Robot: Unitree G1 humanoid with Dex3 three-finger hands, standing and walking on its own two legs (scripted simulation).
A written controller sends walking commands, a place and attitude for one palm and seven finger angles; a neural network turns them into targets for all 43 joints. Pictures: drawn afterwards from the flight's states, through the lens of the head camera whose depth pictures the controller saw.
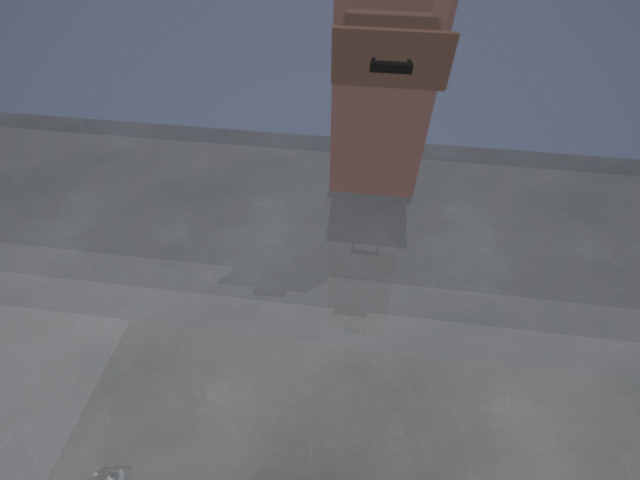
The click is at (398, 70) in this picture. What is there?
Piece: drawer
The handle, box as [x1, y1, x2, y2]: [369, 57, 412, 74]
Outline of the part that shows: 370,61 369,71 411,74 412,62 410,61 410,59 408,59 406,62 378,61 375,60 374,57 372,57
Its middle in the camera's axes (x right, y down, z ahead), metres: +0.20 -0.50 +1.11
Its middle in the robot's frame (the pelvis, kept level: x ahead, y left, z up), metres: +1.18 -0.14 -0.01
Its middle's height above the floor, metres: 0.76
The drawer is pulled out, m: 0.28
